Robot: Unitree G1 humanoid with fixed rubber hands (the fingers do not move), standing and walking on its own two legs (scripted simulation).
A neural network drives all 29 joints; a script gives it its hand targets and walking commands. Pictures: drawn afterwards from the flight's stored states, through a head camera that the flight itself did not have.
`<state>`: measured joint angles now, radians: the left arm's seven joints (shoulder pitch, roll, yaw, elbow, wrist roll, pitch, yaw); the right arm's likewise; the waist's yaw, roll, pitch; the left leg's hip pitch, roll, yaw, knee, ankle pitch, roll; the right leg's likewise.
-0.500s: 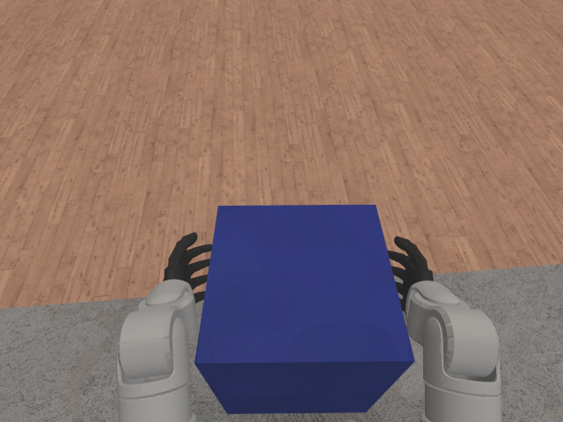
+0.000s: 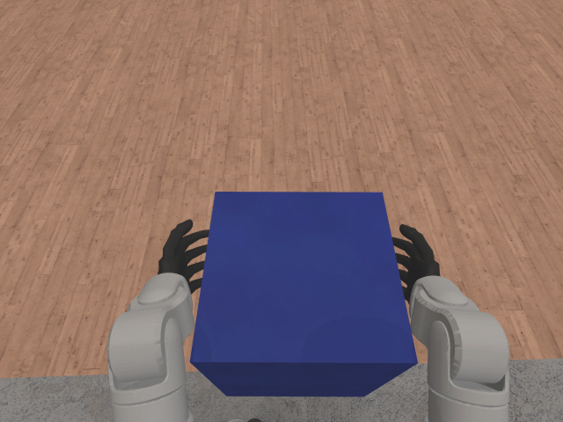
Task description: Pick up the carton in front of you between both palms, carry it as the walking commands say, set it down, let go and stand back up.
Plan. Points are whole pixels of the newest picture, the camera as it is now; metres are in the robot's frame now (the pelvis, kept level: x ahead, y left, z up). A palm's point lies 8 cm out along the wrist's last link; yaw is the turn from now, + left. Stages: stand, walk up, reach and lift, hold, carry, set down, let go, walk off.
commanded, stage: carry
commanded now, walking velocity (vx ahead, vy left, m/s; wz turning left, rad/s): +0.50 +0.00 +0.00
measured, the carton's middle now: (296, 304) +0.28 +0.00 +0.04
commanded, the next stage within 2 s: none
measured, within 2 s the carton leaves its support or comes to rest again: neither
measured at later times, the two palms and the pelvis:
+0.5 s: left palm (219, 78) +0.70 +0.13 +0.17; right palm (372, 81) +0.68 -0.17 +0.16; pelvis +0.33 -0.01 +0.00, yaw +0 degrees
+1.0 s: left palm (232, 20) +1.06 +0.14 +0.16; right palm (344, 21) +1.04 -0.16 +0.15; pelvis +0.66 +0.00 +0.01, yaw -1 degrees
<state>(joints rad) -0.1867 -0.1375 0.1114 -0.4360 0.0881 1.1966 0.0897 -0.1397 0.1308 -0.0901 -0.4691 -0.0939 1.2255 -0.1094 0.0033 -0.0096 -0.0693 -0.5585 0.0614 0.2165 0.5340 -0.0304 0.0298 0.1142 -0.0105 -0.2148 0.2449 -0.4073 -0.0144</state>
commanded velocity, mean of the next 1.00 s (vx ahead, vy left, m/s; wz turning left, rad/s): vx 0.50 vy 0.00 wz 0.00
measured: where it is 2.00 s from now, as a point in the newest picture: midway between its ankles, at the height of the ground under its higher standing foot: (292, 188)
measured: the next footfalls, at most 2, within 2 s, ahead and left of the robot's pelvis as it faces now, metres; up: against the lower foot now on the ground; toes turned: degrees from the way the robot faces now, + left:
left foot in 0.04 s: +0.21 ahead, +0.09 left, +0.00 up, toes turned +11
right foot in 0.52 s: +0.53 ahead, -0.11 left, +0.01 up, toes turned -9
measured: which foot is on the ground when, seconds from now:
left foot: up 0.00-0.02, down 0.04-0.54, up 0.56-0.92, down 0.94-1.00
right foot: down 0.00-0.06, up 0.08-0.50, down 0.52-0.94, up 0.96-1.00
